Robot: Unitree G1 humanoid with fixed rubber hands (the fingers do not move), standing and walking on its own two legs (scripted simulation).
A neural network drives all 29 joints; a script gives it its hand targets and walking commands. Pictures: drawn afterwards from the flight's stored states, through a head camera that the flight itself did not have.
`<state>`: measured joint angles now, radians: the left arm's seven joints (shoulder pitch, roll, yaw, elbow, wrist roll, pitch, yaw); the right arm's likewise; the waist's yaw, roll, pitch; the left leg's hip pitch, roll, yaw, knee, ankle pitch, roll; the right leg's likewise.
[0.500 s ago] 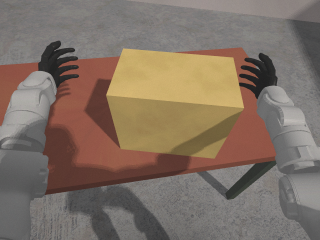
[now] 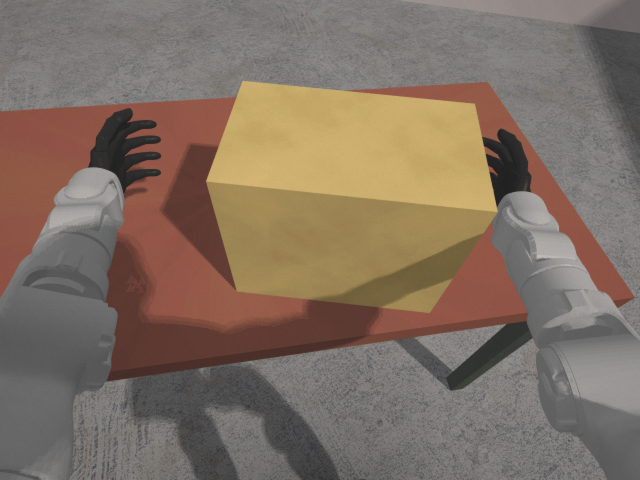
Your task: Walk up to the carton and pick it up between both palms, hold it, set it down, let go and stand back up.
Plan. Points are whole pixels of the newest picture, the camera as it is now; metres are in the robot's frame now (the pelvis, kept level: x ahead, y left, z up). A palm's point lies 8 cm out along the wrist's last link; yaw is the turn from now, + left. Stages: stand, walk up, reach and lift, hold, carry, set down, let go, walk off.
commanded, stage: reach and lift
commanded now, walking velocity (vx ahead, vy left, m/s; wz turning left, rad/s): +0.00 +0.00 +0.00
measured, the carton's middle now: (344, 206) +0.46 -0.07 +0.04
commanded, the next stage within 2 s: none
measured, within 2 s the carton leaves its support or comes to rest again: neither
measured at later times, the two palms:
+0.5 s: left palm (149, 204) +0.48 +0.20 +0.05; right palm (486, 224) +0.40 -0.25 +0.05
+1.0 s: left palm (172, 200) +0.47 +0.17 +0.06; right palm (468, 217) +0.41 -0.23 +0.06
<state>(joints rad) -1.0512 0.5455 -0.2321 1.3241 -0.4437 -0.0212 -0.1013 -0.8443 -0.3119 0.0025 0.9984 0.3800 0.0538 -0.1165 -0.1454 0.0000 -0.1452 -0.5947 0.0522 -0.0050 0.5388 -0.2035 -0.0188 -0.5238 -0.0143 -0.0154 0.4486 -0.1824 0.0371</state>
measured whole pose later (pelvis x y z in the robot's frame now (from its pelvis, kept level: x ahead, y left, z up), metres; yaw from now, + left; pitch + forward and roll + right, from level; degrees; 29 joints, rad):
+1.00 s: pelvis -0.01 +0.01 -0.02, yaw -1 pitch +22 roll -2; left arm -1.06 0.36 -0.20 1.41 -0.39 -0.18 -0.04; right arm -0.87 -0.22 0.00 1.08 0.33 -0.09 -0.16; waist -0.13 0.04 -0.22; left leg -0.83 0.05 0.00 0.71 -0.26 -0.01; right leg -0.76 -0.01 0.00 0.63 -0.24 0.05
